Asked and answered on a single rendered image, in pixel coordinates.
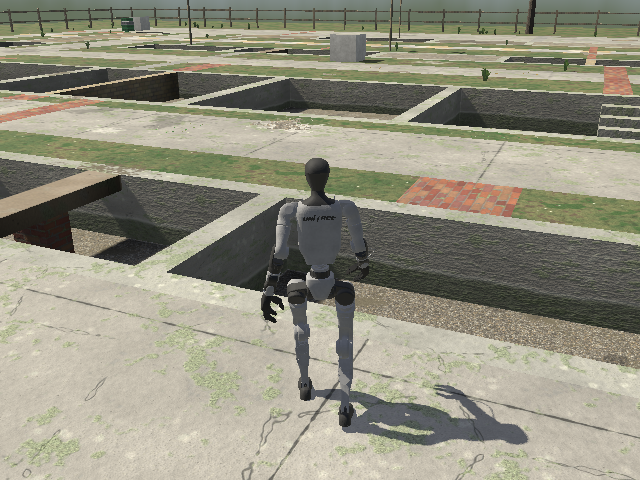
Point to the right robot forearm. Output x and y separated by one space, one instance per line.
362 257

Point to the left robot forearm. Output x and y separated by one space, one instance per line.
273 274

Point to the humanoid robot head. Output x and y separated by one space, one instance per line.
317 172

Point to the humanoid robot torso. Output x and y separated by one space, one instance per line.
319 240

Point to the robot left upper arm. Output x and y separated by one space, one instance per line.
286 213

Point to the robot left hand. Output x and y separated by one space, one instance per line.
266 308

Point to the robot right upper arm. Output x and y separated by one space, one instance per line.
350 211

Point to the robot right hand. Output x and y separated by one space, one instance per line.
362 275

